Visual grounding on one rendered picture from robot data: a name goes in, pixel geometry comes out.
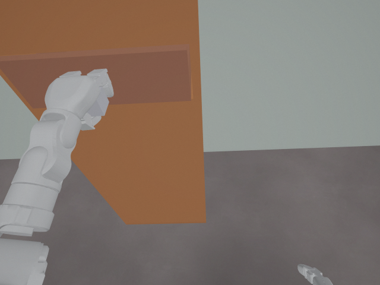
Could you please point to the cabinet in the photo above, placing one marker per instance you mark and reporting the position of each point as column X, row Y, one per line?
column 145, row 159

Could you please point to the robot right hand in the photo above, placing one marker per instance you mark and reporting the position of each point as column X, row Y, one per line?
column 313, row 275

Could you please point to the robot left forearm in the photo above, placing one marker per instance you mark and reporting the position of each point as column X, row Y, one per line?
column 29, row 203

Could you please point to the left robot upper arm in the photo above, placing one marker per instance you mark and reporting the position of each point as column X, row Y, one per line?
column 22, row 262

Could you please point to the drawer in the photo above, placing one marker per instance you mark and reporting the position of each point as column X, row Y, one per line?
column 150, row 74

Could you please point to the robot left hand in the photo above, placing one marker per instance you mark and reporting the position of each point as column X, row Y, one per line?
column 77, row 93

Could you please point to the handle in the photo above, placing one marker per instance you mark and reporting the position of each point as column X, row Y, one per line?
column 100, row 106

